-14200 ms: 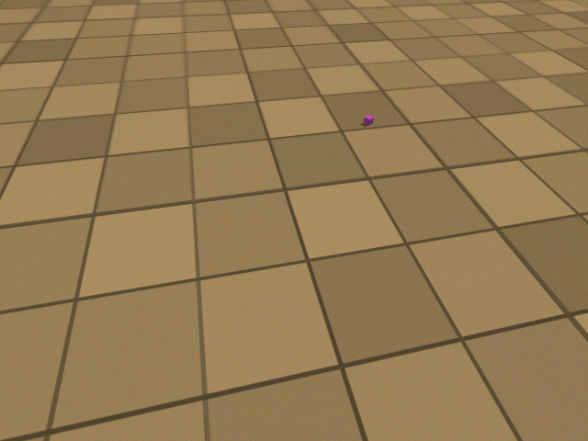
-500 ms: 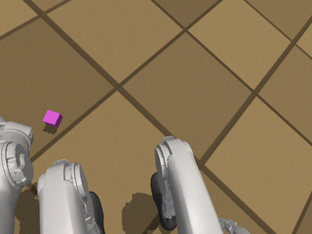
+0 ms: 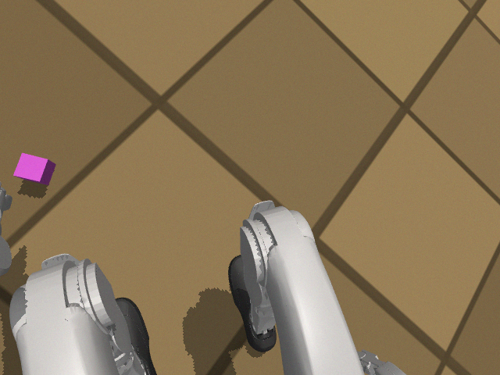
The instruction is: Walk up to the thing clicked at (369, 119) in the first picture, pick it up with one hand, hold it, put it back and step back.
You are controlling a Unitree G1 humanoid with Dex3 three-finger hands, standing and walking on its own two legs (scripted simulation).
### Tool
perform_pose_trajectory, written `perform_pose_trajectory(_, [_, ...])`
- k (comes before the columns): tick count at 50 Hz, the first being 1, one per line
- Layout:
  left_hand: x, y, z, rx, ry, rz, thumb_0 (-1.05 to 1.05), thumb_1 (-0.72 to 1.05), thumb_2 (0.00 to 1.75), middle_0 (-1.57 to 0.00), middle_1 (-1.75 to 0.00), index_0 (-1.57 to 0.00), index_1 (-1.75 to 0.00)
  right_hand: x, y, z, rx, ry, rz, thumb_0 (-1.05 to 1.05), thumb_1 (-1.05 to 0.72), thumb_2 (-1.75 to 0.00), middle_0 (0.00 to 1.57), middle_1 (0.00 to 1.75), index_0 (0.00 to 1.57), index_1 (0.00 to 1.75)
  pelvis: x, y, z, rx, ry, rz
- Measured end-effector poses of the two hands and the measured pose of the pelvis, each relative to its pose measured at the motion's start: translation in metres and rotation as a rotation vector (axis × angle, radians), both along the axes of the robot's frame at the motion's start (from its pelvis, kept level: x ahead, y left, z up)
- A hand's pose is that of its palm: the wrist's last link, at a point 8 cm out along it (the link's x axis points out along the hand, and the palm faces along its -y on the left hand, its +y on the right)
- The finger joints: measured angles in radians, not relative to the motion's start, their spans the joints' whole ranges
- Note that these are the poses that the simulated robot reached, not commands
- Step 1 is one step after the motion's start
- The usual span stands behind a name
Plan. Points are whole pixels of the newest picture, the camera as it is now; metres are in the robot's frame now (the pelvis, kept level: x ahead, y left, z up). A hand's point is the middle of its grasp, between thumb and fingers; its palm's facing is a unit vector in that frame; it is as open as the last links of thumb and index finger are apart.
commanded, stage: rise first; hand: left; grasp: from above
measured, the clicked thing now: (35, 169) +0.49 +0.26 -0.31
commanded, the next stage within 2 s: none
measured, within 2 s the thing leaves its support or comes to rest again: neither
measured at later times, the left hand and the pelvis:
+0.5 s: hand out of the picture +0.44 +0.31 -0.19, palm faces -0.12 -0.42 -0.90, open 13.6 cm; pelvis +0.00 +0.00 -0.01, yaw -1 degrees
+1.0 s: hand out of the picture +0.45 +0.32 -0.19, palm faces -0.12 -0.42 -0.90, open 13.6 cm; pelvis +0.00 +0.00 -0.01, yaw -2 degrees
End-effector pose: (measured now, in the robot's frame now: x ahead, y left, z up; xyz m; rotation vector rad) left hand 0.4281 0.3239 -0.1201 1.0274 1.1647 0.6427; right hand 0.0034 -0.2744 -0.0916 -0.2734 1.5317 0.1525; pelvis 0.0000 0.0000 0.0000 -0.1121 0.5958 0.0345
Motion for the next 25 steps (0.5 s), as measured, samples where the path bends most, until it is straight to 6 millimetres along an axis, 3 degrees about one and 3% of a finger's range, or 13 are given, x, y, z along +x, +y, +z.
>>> perform_pose_trajectory(10, [0.001,0.004,-0.003,-0.012,0.013,-0.014,0.00,-0.51,1.00,-0.11,-1.01,-0.11,-1.03,0.003,0.011,-0.003,0.034,-0.014,0.027,0.00,-0.90,-0.89,0.20,0.30,0.20,0.29,0.000,0.001,-0.003,-0.005,-0.014,0.001])
perform_pose_trajectory(25, [0.012,-0.007,-0.016,-0.004,0.016,-0.031,0.00,-0.46,0.95,-0.16,-0.96,-0.16,-0.97,-0.015,0.006,0.006,0.024,0.028,0.049,0.00,-0.91,-0.90,0.20,0.30,0.20,0.29,-0.003,0.000,-0.007,-0.019,-0.026,-0.005])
